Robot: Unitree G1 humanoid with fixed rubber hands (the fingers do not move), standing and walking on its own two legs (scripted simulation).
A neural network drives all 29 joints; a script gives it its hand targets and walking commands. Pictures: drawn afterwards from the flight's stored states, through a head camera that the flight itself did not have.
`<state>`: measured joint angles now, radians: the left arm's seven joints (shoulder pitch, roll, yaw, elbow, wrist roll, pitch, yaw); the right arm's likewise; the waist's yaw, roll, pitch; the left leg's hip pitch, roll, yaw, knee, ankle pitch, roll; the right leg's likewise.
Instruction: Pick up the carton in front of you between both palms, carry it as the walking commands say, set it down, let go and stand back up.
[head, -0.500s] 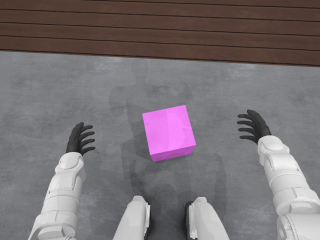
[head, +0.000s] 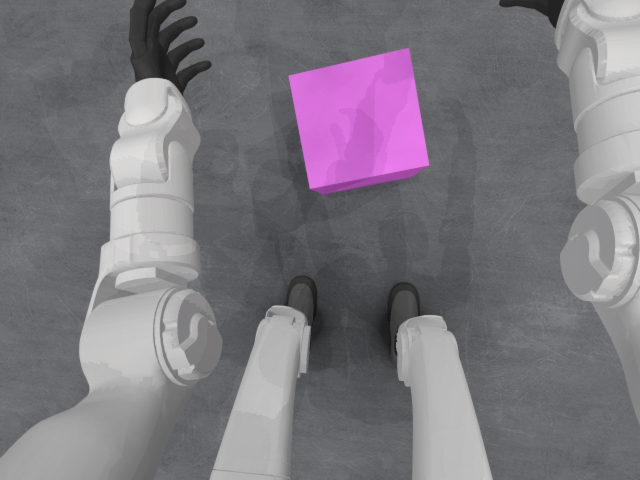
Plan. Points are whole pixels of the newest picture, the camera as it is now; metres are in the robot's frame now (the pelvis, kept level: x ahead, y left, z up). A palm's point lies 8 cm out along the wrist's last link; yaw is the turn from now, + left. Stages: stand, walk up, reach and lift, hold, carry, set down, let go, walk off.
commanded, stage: reach and lift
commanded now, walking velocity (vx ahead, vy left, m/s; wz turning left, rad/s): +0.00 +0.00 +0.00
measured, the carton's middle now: (358, 134) +0.54 +0.02 -0.53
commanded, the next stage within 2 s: none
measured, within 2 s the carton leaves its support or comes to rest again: leaves its support in 1.78 s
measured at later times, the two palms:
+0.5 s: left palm (230, 133) +0.50 +0.22 -0.31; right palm (479, 86) +0.57 -0.15 -0.32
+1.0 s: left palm (261, 146) +0.50 +0.21 -0.47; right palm (453, 112) +0.57 -0.15 -0.47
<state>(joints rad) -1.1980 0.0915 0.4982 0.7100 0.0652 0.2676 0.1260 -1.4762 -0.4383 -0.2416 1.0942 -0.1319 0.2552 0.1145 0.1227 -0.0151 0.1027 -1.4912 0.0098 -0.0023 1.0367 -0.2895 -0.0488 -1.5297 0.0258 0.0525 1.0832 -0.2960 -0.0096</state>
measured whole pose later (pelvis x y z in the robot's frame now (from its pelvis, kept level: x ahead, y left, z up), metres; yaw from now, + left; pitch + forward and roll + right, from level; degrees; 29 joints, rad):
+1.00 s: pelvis -0.03 +0.00 -0.28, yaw +5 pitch +36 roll +5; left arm -1.58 0.24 0.29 1.08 -0.15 0.10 0.17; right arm -1.76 -0.57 0.06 1.28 0.19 0.12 0.00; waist 0.07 0.03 0.52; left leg -2.19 -0.05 -0.02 2.14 -0.57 -0.09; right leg -2.22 0.03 0.07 2.20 -0.60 0.01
